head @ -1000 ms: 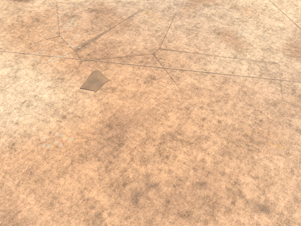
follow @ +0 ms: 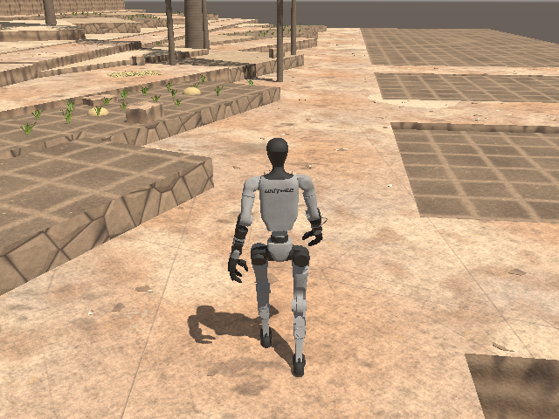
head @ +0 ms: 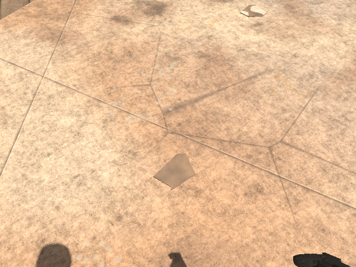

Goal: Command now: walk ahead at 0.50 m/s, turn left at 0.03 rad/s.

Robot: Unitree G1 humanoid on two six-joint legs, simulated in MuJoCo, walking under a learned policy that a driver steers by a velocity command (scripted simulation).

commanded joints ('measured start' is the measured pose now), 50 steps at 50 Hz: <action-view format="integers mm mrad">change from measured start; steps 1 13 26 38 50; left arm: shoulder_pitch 88 -276 -241 -126 38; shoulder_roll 77 69 103 104 116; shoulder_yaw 16 22 30 39 34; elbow -86 -149 -149 -31 52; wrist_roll -13 27 25 -1 13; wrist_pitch -8 39 2 -33 -20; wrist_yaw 4 -34 -8 -4 16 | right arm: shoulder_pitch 452 373 431 278 -67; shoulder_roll -290 -117 -157 -55 -60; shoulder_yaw -92 -53 -56 -48 -36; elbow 72 156 244 161 37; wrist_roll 2 45 28 13 24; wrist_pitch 1 -30 -15 31 13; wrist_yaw -20 -11 -33 12 8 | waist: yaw -166 -70 12 -98 -22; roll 246 48 53 -59 -67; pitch -345 40 -70 23 73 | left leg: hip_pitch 744 341 526 -149 -182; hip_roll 449 186 192 121 67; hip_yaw -746 -179 -70 -72 -20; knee -214 -425 -5 519 68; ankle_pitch -108 155 759 -66 37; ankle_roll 221 117 51 -59 -44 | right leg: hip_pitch -590 -699 -275 -181 71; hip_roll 46 -150 11 -228 -256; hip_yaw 21 18 -75 158 117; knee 744 448 -2 -368 -277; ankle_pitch -105 349 306 419 722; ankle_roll -38 30 -94 -181 -165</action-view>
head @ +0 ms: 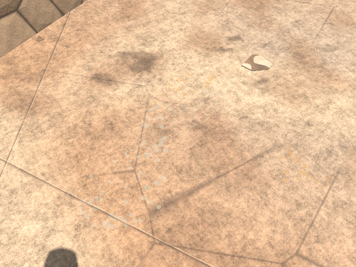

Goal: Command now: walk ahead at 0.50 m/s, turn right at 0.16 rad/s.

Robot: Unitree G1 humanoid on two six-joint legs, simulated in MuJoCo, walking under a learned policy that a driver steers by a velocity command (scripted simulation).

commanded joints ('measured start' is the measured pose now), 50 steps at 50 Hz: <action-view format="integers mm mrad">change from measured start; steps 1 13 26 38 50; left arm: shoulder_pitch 38 -79 -470 -279 -193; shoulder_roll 166 65 62 81 147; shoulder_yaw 32 40 19 26 25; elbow -15 -91 -259 -194 -143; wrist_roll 7 12 21 -13 4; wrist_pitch -1 69 75 48 59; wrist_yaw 14 -27 -67 19 45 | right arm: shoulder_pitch -72 230 393 360 204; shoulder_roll -83 -83 -130 -73 -71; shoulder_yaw -18 -37 -49 -38 -44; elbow -85 30 101 42 11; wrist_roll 2 13 6 -5 0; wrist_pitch -27 -78 -70 8 72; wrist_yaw -6 -41 -60 -53 -41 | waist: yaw -33 -41 -96 -101 -55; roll -103 44 31 -33 -119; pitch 58 -12 69 -97 -52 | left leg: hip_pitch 2 434 636 141 107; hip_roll -31 194 202 27 -16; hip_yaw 0 -114 181 -63 -38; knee -61 -477 -431 561 238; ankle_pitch -76 -37 324 -353 -270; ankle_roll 26 95 90 -47 -37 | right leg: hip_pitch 13 -628 -705 -251 -183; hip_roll -315 -176 -143 -317 -344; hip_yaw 160 104 -56 190 48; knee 57 975 494 127 94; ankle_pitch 613 28 214 854 551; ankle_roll -126 -9 -38 -201 -153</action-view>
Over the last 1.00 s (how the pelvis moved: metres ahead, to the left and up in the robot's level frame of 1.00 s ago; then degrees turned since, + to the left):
0.52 -0.02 0.01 0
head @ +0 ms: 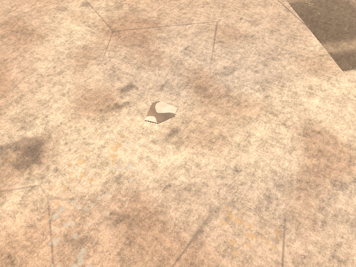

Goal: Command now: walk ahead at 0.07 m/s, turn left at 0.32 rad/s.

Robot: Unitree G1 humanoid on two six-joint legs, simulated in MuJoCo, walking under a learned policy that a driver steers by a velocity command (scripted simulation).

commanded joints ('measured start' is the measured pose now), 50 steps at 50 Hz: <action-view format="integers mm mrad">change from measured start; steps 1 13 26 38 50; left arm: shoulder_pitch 62 58 7 -45 41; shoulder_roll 154 156 141 154 131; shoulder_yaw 38 62 50 18 7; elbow -34 -90 -99 -60 60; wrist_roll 4 11 -1 -3 -10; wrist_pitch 10 49 90 25 19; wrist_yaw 17 4 -6 -4 3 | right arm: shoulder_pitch -10 63 -20 -13 -16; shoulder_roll -73 -224 -169 -111 -101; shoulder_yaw -17 -55 -22 21 28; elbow -66 -136 -141 -53 98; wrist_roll -4 -11 6 11 15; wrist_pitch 2 -34 -29 -14 -37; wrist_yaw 1 5 -11 -13 -17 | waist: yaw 32 -5 6 -40 19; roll -118 173 73 -187 -45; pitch -73 -137 -97 -60 -24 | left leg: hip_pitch -2 434 408 362 314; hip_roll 5 208 136 -46 -2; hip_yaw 22 -291 -189 -101 -134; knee -10 -542 -548 -505 -579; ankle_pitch -47 475 574 48 177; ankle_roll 3 157 239 56 36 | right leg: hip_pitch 75 -209 -296 -50 28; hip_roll -340 -215 -95 -303 -174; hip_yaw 141 -48 160 374 275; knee -68 506 540 -74 -71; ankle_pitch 425 -78 -206 206 25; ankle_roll -112 98 166 4 59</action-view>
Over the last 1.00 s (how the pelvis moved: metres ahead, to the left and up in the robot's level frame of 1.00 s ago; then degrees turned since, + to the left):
0.42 -0.06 0.00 -18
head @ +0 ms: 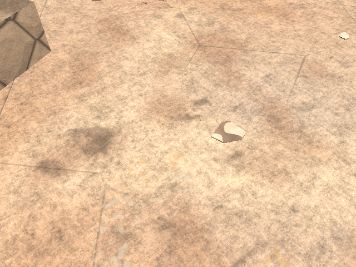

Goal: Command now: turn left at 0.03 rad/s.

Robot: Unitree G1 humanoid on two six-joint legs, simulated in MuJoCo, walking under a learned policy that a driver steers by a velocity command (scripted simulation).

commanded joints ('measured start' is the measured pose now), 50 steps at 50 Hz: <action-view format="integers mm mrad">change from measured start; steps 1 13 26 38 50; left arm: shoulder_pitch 32 89 106 122 147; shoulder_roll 111 94 59 44 27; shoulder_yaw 19 12 -3 -7 -11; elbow -3 67 123 149 164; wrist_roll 0 -4 -2 0 1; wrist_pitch -7 -14 -1 3 4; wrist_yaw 3 5 16 19 18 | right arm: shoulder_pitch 15 79 84 88 113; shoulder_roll -77 -63 -33 -19 -4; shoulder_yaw -9 12 15 15 18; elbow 0 58 92 106 114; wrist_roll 0 2 3 3 2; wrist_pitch -10 -37 -25 -22 -21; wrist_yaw -5 -17 -26 -26 -25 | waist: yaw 10 16 13 14 14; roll -11 12 -8 -8 -10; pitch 16 0 18 31 48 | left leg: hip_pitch -37 -20 14 -1 -28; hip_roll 96 113 115 112 108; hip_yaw -88 -90 -79 -79 -81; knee -50 1 -3 -14 -24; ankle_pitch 73 229 261 213 141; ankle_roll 16 38 41 44 45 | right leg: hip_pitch -12 38 21 8 -14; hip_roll -134 -103 -113 -115 -113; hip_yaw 133 99 91 93 96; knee -82 -14 -12 -15 -22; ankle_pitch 46 209 212 166 110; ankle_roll -27 -27 -7 -4 -4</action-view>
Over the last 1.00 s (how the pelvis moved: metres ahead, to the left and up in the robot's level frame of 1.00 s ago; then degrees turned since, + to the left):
0.02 0.01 0.00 16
